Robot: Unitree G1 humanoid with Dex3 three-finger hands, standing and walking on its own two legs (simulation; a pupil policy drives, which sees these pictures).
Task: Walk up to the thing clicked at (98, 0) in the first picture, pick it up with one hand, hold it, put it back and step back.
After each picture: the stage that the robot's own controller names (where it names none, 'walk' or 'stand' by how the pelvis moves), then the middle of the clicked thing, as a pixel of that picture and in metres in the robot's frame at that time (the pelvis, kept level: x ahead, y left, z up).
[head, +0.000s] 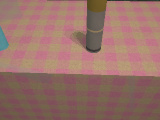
stand; (95, 25) +0.58 -0.04 +0.11
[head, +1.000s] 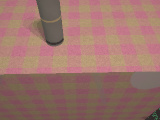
rise first; (50, 13) +0.53 +0.14 +0.14
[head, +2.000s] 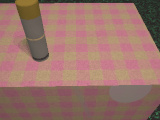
stand; (34, 32) +0.52 +0.19 +0.11
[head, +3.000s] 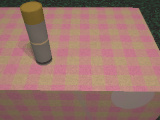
stand; (38, 37) +0.52 +0.18 +0.11
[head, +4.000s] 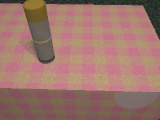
stand; (41, 35) +0.52 +0.18 +0.11
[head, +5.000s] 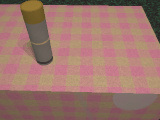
stand; (39, 36) +0.51 +0.18 +0.11
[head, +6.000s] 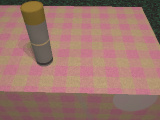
stand; (39, 37) +0.51 +0.18 +0.11
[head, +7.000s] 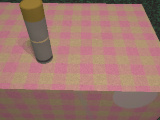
rise first; (38, 35) +0.51 +0.18 +0.11
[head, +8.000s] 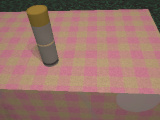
rise first; (44, 39) +0.52 +0.19 +0.11
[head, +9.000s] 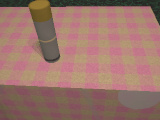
go down; (46, 34) +0.52 +0.19 +0.12
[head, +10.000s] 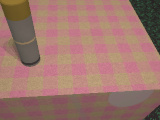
go down; (24, 34) +0.48 +0.18 +0.13
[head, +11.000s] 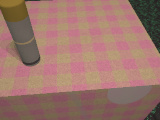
close in; (23, 35) +0.50 +0.19 +0.13
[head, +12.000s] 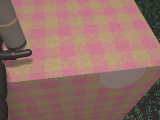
close; (4, 16) +0.52 +0.21 +0.16
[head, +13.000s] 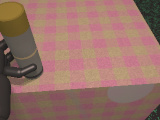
lift; (23, 47) +0.41 +0.17 +0.15
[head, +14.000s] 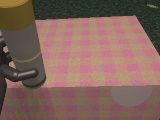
lift; (25, 48) +0.30 +0.15 +0.27
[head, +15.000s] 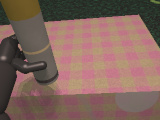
hold; (35, 42) +0.33 +0.13 +0.27
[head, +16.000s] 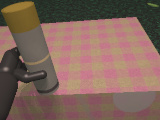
hold; (35, 53) +0.32 +0.14 +0.24
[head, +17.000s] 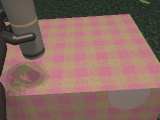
crouch; (22, 16) +0.39 +0.15 +0.31
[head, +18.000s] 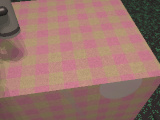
lower; out of the picture +0.50 +0.19 +0.28
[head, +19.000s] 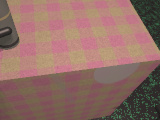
lower; out of the picture +0.51 +0.19 +0.17
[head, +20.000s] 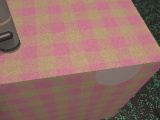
lower; out of the picture +0.50 +0.19 +0.17
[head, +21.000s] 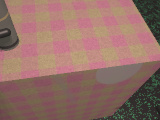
lower; out of the picture +0.51 +0.20 +0.17
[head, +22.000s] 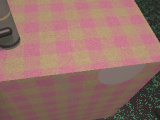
lower; out of the picture +0.51 +0.20 +0.17
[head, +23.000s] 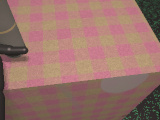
open; (1, 22) +0.48 +0.20 +0.16
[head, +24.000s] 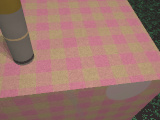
sink last; (14, 30) +0.47 +0.18 +0.15
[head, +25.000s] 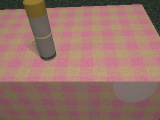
sink last; (42, 32) +0.53 +0.20 +0.15
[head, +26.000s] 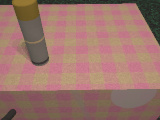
stand; (33, 35) +0.49 +0.19 +0.14
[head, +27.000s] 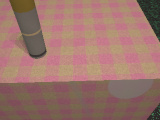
stand; (30, 27) +0.52 +0.20 +0.15
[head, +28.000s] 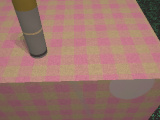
stand; (31, 26) +0.52 +0.19 +0.16
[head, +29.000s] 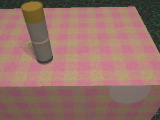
stand; (39, 36) +0.53 +0.19 +0.11
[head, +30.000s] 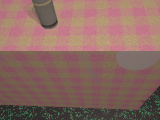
walk; out of the picture +0.61 +0.17 +0.13
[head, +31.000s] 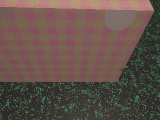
walk; out of the picture +0.89 +0.15 +0.12
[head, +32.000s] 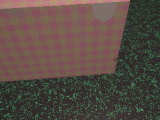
stand; out of the picture +1.12 +0.26 +0.12
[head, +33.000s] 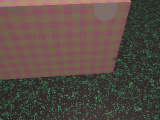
stand; out of the picture +1.12 +0.22 +0.11
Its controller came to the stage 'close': yes
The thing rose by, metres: 0.21
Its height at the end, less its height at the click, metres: +0.00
